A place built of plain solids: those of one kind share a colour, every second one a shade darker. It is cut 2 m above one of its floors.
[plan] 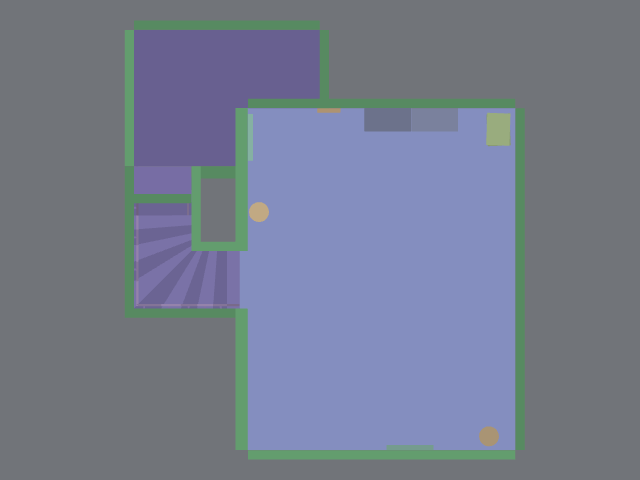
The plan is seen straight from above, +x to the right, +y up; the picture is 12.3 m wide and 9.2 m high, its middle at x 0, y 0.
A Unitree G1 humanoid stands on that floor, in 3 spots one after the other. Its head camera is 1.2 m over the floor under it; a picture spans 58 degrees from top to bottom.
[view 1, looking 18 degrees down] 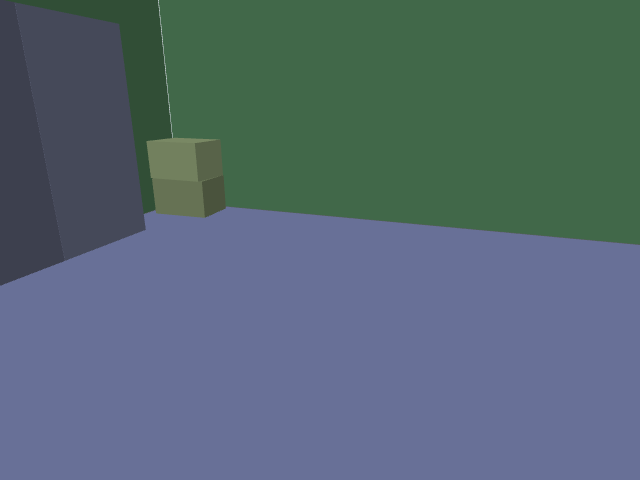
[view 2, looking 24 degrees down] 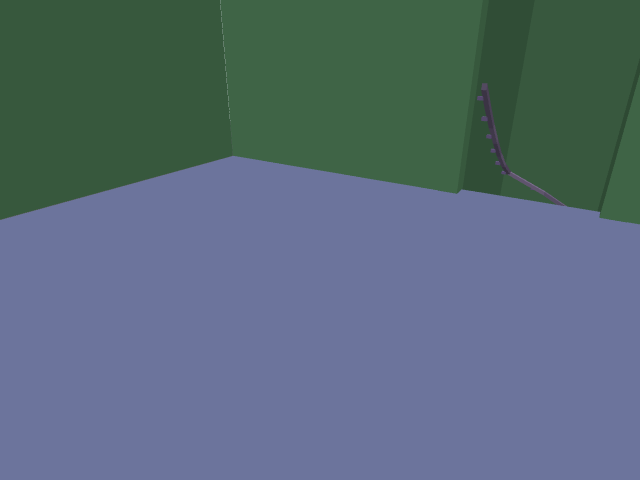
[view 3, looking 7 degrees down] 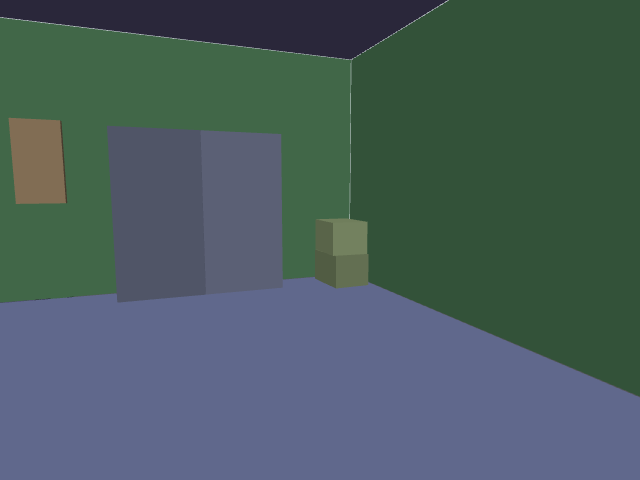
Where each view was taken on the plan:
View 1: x -0.54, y -0.87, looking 20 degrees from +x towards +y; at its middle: floor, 3.88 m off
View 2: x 2.40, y -0.32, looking -147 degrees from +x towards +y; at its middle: floor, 2.95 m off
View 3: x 1.16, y -2.79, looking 68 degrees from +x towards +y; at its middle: carton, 5.49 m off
